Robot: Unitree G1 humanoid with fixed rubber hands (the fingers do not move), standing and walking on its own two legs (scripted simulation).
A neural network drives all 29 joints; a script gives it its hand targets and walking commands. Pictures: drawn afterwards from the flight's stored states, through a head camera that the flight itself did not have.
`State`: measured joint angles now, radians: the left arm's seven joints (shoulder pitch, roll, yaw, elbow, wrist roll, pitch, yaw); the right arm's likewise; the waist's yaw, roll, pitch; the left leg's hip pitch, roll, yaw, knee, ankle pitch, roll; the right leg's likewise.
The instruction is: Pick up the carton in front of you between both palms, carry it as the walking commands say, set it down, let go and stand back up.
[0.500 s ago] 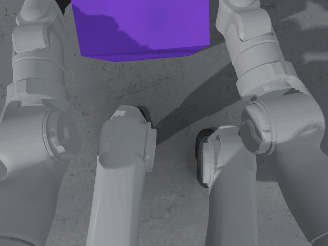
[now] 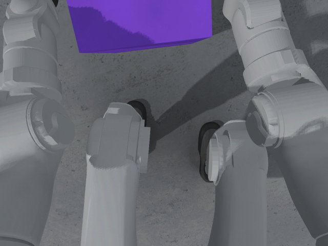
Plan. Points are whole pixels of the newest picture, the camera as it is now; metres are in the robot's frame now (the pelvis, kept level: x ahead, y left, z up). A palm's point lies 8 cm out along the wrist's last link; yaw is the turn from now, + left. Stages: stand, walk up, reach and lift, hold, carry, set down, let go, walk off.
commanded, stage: set down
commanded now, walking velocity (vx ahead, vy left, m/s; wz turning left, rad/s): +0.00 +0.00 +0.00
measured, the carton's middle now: out of the picture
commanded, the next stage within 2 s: let go in 1.26 s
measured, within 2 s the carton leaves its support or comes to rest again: neither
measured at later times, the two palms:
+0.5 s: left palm out of the picture +0.50 +0.35 -0.09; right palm out of the picture +0.59 -0.01 -0.09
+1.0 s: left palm out of the picture +0.49 +0.36 +0.05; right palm out of the picture +0.59 -0.02 +0.05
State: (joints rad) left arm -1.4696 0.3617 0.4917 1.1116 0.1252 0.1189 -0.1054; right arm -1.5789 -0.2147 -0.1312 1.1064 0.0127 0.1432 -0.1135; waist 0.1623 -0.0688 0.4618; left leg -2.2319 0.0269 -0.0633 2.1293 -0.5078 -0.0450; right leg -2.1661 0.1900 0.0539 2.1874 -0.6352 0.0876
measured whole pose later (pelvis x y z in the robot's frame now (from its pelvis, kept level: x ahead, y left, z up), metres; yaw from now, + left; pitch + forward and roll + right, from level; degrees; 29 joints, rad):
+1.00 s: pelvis +0.02 +0.01 +0.15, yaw +3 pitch +46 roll -3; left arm -1.23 0.40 0.38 0.84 -0.05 0.24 -0.06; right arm -1.29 -0.21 -0.19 0.79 0.01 0.29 -0.16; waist 0.13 -0.06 0.04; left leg -1.98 -0.02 -0.06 1.58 -0.41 -0.01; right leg -1.88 0.09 0.05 1.63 -0.55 0.06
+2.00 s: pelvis +0.11 +0.02 +0.37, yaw +7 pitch +17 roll -1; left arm -0.01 0.21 0.10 0.50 -0.01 0.00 -0.09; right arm -0.08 -0.13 -0.12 0.55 -0.07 0.01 -0.02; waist 0.06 0.01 -0.01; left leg -0.69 -0.04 -0.06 0.60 -0.22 0.01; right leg -0.59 0.01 0.08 0.60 -0.32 0.03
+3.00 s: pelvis +0.17 +0.02 +0.37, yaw +13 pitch +5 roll +1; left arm 0.34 0.30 0.03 0.59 0.02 -0.01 0.05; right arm 0.34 -0.26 -0.03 0.74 -0.03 -0.06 -0.01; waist 0.02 -0.03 -0.09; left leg -0.40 -0.10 -0.13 0.68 -0.36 0.01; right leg -0.25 -0.06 -0.04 0.66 -0.49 0.03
